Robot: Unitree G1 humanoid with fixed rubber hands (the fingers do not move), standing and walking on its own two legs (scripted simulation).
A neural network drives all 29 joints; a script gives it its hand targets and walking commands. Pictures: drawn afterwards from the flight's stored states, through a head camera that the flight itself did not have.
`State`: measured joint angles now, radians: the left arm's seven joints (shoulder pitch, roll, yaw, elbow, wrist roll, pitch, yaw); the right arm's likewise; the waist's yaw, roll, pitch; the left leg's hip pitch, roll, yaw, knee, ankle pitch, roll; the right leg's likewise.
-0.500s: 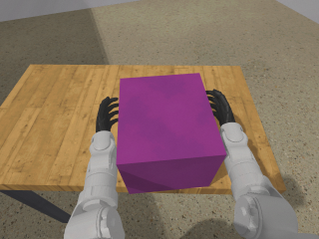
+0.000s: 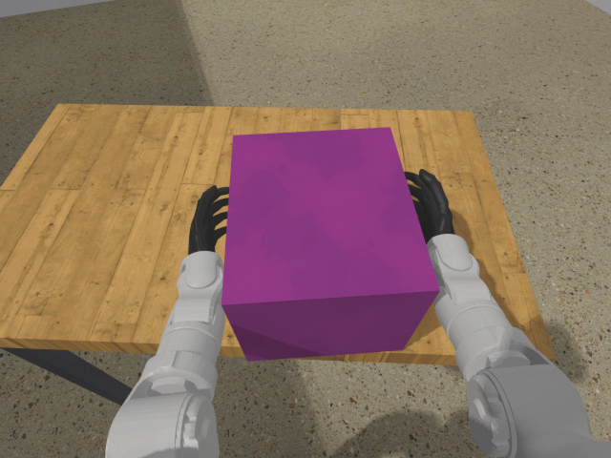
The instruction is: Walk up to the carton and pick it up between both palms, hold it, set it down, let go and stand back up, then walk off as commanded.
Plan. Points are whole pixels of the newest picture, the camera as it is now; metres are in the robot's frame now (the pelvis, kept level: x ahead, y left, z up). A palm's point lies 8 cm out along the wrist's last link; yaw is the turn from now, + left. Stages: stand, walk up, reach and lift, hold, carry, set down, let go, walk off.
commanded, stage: set down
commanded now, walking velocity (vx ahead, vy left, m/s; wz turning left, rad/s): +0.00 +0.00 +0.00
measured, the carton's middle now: (318, 244) +0.39 +0.00 +0.03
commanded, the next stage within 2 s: none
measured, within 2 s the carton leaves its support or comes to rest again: neither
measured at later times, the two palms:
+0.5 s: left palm (186, 298) +0.31 +0.17 +0.04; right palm (471, 274) +0.33 -0.18 +0.05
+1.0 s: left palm (173, 345) +0.25 +0.17 +0.05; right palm (500, 330) +0.25 -0.20 +0.06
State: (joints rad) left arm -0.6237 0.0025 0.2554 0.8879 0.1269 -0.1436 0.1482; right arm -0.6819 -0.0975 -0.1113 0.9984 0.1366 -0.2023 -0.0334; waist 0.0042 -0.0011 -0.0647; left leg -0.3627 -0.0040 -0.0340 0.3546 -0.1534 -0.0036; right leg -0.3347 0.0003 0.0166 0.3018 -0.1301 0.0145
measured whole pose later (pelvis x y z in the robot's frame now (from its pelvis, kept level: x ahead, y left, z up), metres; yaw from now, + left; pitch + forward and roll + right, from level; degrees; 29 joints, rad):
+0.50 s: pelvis -0.03 -0.01 +0.00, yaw +0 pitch +3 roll -1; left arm -0.36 0.04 0.14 0.64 0.01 -0.04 0.12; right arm -0.45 -0.17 0.03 0.83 0.27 -0.14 -0.04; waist 0.01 -0.01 -0.07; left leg -0.27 0.01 -0.03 0.36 -0.13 -0.01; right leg -0.25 0.01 0.02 0.31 -0.11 0.01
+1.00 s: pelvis -0.04 -0.01 +0.00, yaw +0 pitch -3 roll +0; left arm -0.12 0.05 0.07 0.28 -0.01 0.18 0.12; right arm -0.15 -0.17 0.02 0.44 0.27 0.01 -0.02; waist 0.01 -0.04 -0.02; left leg -0.18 0.01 -0.03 0.35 -0.13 -0.01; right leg -0.17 0.01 0.02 0.33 -0.11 0.01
